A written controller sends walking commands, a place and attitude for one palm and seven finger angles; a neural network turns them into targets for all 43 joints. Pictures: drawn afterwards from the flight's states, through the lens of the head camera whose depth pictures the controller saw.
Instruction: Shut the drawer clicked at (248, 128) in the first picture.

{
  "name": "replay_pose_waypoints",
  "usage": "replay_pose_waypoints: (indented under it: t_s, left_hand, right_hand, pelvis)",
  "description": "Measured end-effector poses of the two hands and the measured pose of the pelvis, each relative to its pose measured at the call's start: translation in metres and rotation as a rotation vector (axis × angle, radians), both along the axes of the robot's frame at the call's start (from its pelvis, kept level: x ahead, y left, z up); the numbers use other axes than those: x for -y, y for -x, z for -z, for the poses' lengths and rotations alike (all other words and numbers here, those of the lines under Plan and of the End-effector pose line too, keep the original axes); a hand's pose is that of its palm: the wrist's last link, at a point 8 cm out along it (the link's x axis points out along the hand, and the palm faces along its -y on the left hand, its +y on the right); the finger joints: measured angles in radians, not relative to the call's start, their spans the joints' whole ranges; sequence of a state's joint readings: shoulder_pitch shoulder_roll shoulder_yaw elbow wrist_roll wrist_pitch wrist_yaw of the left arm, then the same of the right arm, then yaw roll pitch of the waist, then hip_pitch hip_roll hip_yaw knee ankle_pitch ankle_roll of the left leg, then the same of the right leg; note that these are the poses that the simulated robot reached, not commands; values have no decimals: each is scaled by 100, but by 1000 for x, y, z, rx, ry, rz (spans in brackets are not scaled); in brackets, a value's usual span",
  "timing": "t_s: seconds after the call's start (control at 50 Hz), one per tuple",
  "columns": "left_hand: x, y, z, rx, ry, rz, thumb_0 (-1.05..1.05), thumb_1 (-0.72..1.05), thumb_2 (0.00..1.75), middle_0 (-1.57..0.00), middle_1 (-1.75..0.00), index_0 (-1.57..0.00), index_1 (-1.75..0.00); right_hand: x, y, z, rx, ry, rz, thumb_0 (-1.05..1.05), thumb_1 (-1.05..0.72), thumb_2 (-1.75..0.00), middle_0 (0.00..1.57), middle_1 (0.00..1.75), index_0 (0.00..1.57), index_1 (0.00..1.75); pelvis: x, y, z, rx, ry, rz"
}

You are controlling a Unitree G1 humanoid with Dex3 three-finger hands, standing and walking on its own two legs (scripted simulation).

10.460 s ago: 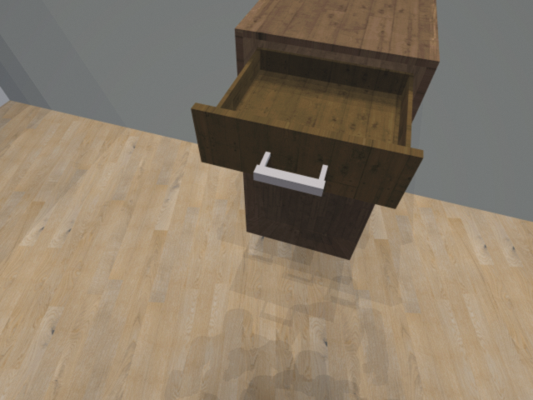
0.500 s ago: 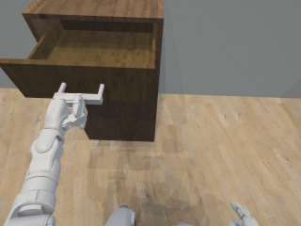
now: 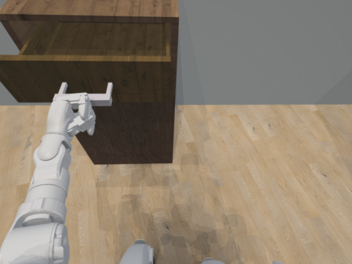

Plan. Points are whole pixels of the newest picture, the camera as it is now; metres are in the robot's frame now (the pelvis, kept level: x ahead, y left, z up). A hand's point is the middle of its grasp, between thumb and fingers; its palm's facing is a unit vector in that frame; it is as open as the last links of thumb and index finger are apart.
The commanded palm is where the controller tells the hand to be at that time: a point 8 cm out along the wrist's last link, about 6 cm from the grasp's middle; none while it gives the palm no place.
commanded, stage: push the drawer shut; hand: left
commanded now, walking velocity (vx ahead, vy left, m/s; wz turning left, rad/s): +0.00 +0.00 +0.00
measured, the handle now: (85, 93) +0.50 +0.23 +0.08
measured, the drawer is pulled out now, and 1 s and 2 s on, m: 0.16 0.05 0.00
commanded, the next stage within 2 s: pull the fist back off the drawer in 1.62 s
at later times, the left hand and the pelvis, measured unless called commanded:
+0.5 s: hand (95, 101) +0.46 +0.20 +0.08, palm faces +0.02 -1.00 -0.04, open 3.2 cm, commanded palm +0.46 +0.24 +0.08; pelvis -0.01 -0.01 -0.02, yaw +0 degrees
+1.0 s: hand (99, 82) +0.53 +0.20 +0.08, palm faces +0.02 -1.00 -0.03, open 3.3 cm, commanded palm +0.53 +0.23 +0.08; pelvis -0.01 +0.00 -0.03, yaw -2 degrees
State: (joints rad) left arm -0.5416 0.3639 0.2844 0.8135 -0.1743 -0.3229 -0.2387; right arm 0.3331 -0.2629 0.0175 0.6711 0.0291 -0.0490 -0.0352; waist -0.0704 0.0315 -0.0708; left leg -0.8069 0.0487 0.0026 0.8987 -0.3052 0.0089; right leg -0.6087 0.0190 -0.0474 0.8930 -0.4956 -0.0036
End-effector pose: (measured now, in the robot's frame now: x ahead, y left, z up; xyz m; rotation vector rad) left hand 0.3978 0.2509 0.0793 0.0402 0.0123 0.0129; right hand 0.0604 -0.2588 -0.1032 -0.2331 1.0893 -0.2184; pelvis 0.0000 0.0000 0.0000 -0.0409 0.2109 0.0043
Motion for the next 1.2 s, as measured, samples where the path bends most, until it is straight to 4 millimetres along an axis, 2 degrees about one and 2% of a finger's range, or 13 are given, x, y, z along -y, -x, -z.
replay_pose_waypoints:
  t_s: [0.18,0.32,0.56,0.78,0.94,1.2]
  left_hand:
    - [2,-11,-2,1,-1,-7,-1,83,96,-140,-160,-140,-160]
    - [4,-24,-2,-2,-1,-11,0,84,97,-140,-160,-140,-160]
    - [2,-52,-6,-9,0,-3,3,83,97,-140,-160,-140,-160]
    - [0,-80,-6,-20,4,-4,3,82,96,-140,-160,-140,-160]
    - [-1,-101,-7,-25,5,-6,4,81,95,-140,-160,-140,-160]
    - [-4,-136,-8,-33,9,-10,4,80,94,-140,-160,-140,-160]
  right_hand:
    - [4,-7,5,-5,-2,-17,1,-90,-90,20,30,20,30]
    - [10,-1,10,-25,4,-17,0,-90,-90,20,30,20,30]
    - [22,40,18,-111,29,40,0,-90,-90,20,30,20,30]
    - [18,78,20,-209,39,87,0,-90,-90,20,30,20,30]
    - [9,94,18,-258,44,104,0,-90,-90,20,30,20,30]
    - [-7,108,16,-325,44,121,0,-90,-90,21,30,20,30]
  pelvis:
    - [5,1,4,-14,3,-8]
    - [11,4,9,-31,5,-9]
    - [15,8,19,-71,16,4]
    - [11,10,26,-113,27,17]
    - [5,9,29,-144,37,21]
    - [-6,6,33,-193,50,29]
